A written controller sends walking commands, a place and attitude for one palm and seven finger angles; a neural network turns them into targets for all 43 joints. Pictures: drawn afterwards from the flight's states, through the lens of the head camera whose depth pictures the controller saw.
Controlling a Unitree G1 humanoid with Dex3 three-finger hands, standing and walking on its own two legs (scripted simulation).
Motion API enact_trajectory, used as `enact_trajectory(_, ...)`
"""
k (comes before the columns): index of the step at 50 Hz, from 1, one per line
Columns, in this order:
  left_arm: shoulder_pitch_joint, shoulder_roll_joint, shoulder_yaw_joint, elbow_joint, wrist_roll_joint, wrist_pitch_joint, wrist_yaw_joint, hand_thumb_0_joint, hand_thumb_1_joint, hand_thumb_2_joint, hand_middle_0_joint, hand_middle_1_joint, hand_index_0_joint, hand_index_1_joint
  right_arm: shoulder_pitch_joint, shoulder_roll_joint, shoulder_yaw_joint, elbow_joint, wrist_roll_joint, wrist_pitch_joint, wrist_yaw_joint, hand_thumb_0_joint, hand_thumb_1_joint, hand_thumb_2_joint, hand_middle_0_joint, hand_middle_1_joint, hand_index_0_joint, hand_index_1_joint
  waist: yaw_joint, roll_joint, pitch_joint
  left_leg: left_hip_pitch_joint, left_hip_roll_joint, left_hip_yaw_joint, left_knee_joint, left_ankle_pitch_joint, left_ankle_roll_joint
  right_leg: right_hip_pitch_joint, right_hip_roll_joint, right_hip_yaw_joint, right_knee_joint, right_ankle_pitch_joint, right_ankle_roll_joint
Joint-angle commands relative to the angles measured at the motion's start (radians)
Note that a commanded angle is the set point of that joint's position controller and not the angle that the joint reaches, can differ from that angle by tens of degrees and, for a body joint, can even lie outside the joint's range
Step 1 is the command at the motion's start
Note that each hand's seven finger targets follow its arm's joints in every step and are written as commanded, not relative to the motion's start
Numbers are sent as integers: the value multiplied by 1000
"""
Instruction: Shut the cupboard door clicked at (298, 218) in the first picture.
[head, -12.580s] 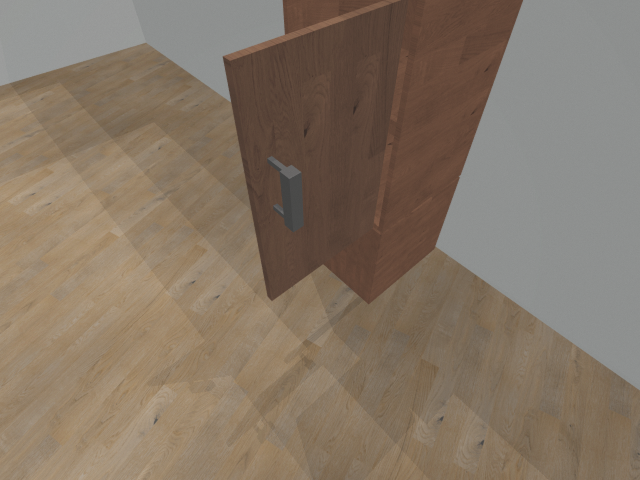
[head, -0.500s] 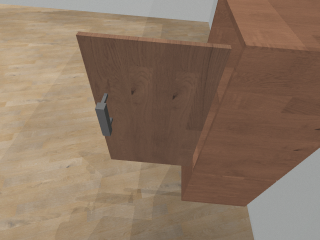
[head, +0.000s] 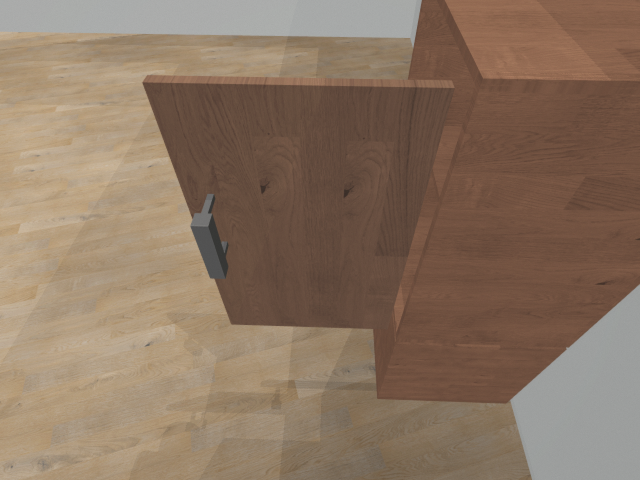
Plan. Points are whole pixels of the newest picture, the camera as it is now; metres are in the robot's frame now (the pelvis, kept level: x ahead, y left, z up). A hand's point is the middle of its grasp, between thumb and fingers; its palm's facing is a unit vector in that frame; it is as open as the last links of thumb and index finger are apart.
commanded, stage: come to a stop and stand still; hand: left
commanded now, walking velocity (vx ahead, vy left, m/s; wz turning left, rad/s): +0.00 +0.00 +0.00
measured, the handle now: (214, 236) +0.46 +0.19 +0.01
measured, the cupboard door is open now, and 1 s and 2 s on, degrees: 90 90 90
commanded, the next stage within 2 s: look again from close up in 0.16 s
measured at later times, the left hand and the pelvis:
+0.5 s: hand out of the picture +0.00 +0.18 -0.17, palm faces -0.01 -0.98 -0.20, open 7.4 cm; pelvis +0.00 +0.00 +0.00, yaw -1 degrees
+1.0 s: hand (182, 467) +0.15 +0.18 -0.06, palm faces +0.21 -0.96 -0.17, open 7.3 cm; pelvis +0.00 -0.01 -0.01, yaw +1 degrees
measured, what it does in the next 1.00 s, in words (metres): stands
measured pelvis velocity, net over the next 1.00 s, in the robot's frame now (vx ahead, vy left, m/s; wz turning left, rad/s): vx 0.00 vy -0.01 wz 0.01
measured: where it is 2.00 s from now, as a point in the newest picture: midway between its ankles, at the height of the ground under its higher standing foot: outside the picture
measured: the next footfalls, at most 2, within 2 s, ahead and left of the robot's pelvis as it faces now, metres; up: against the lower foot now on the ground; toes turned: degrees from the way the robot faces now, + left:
none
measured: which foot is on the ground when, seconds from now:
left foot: down 0.00-1.00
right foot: down 0.00-1.00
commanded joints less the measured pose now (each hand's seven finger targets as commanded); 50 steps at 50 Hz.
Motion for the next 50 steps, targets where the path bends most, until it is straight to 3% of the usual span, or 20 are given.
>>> enact_trajectory(1,58,101,16,-45,2,2,0,0,900,900,-200,-300,-200,-300,50,-75,-5,-58,-1,-17,-2,0,-900,-900,200,300,200,300,10,-15,31,-2,73,-96,-95,212,28,-52,-91,89,-58,189,-43)
enact_trajectory(4,52,109,13,-51,-1,13,-4,0,900,900,-200,-300,-200,-300,38,-90,-5,-65,-1,-10,1,0,-900,-900,200,300,200,300,13,-37,67,-18,66,-110,-138,95,31,-83,-82,99,-75,47,-35)
enact_trajectory(7,55,118,11,-52,0,14,-8,0,900,900,-200,-300,-200,-300,29,-94,-3,-60,-1,-8,3,0,-900,-900,200,300,200,300,15,-39,82,-11,59,-101,-156,69,29,-99,-88,108,-94,24,-34)
enact_trajectory(13,62,130,10,-49,-2,10,-9,0,900,900,-200,-300,-200,-300,23,-104,-2,-40,0,-14,2,0,-900,-900,200,300,200,300,20,-55,23,45,66,-87,-154,164,29,-67,-97,112,-91,128,-26)
enact_trajectory(18,62,139,11,-37,-2,11,-8,0,900,900,-200,-300,-200,-300,16,-107,0,-20,2,-17,-1,0,-900,-900,200,300,200,300,21,-24,12,62,71,-80,-157,213,26,-48,-100,111,-91,185,-22)
enact_trajectory(21,65,138,10,-30,-1,11,-8,0,900,900,-200,-300,-200,-300,8,-102,0,-10,4,-17,-3,0,-900,-900,200,300,200,300,25,-43,28,66,74,-74,-158,222,27,-47,-101,106,-99,209,-19)
enact_trajectory(25,63,138,9,-21,-3,12,-8,0,900,900,-200,-300,-200,-300,7,-109,0,1,4,-16,-4,0,-900,-900,200,300,200,300,22,-20,8,84,78,-73,-160,240,24,-40,-104,108,-99,223,-18)
enact_trajectory(38,64,139,13,-12,-1,12,-8,0,900,900,-200,-300,-200,-300,-7,-108,-3,15,3,-16,-8,0,-900,-900,200,300,200,300,24,-30,-8,107,80,-69,-162,281,22,-20,-110,108,-107,283,-17)
enact_trajectory(42,67,139,13,-11,-1,12,-8,0,900,900,-200,-300,-200,-300,-13,-107,-3,19,4,-15,-8,0,-900,-900,200,300,200,300,28,-29,12,104,81,-65,-166,278,21,-25,-112,108,-115,287,-16)
enact_trajectory(43,140,137,16,15,15,-10,29,0,900,900,-200,-300,-200,-300,-86,-123,-13,-50,13,-19,0,0,-900,-900,200,300,200,300,49,-80,22,44,94,-42,59,348,-6,-52,-165,171,-131,669,13)
enact_trajectory(44,-751,688,388,-1656,-129,-295,34,0,900,900,-200,-300,-200,-300,48,-330,-48,-321,30,-213,-94,0,-900,-900,200,300,200,300,-133,63,-411,412,45,-43,1,534,35,-84,-49,22,93,631,10)
enact_trajectory(45,-45,215,43,-1306,-142,-210,47,0,900,900,-218,-320,-218,-320,-26,-215,-5,-326,66,-292,-111,0,-900,-900,200,300,200,300,-15,383,-532,497,53,-70,-47,716,20,-162,11,-21,180,304,-1)
enact_trajectory(46,188,-3,-38,-1215,-185,-66,57,0,900,900,-237,-340,-237,-340,-54,-166,-16,-332,54,-331,-82,0,-900,-900,200,300,200,300,2,284,-398,345,56,-88,-83,800,-16,-180,20,-49,186,117,-1)
enact_trajectory(47,83,2,-33,-1165,-168,-62,55,0,900,900,-255,-360,-255,-360,-34,-177,-29,-313,59,-346,-51,0,-900,-900,200,300,200,300,-41,88,-195,184,53,-101,-44,657,-17,-276,4,-37,155,99,8)
enact_trajectory(48,38,24,20,-1141,-164,-103,36,0,900,900,-273,-380,-273,-380,-45,-190,-58,-363,40,-349,-34,0,-900,-900,200,300,200,300,-48,11,-59,52,27,-108,5,450,-13,-328,4,-50,103,117,6)
enact_trajectory(49,60,68,88,-1036,-167,-160,12,0,900,900,-292,-400,-292,-400,-68,-210,-73,-391,26,-349,-24,0,-900,-900,200,300,200,300,-52,-115,-4,-92,3,-101,69,239,-12,-391,-5,-59,89,133,5)
enact_trajectory(50,163,42,112,-926,-186,-236,-29,0,900,900,-310,-420,-310,-420,-96,-202,-76,-422,16,-347,-15,0,-900,-900,200,300,200,300,-23,-249,11,-213,-14,-94,130,131,-8,-444,-8,-56,129,101,9)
